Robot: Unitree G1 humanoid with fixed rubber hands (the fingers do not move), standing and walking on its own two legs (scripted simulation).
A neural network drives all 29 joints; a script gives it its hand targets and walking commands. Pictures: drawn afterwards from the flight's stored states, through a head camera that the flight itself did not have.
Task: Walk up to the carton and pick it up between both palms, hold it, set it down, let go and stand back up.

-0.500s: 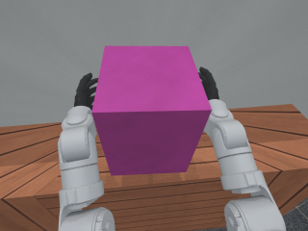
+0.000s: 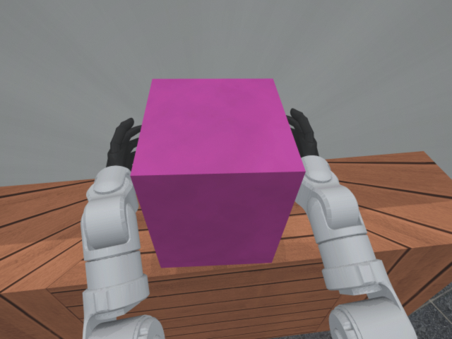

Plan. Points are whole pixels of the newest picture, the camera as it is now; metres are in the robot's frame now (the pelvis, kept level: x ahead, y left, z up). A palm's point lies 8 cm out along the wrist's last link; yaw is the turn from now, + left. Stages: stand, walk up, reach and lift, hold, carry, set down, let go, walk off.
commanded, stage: hold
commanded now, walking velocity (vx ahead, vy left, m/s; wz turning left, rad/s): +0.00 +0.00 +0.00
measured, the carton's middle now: (215, 176) +0.35 +0.01 +0.14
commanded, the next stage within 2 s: none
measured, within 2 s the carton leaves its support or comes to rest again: neither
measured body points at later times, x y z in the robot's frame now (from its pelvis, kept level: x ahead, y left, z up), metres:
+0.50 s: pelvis +0.00 +0.01 +0.00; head -0.03 +0.00 +0.45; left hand +0.35 +0.16 +0.18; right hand +0.36 -0.14 +0.17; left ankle +0.04 +0.12 -0.76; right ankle -0.03 -0.10 -0.76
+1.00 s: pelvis +0.01 +0.00 +0.00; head -0.03 +0.00 +0.45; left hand +0.34 +0.15 +0.18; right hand +0.36 -0.14 +0.17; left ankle +0.04 +0.12 -0.76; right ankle -0.03 -0.10 -0.76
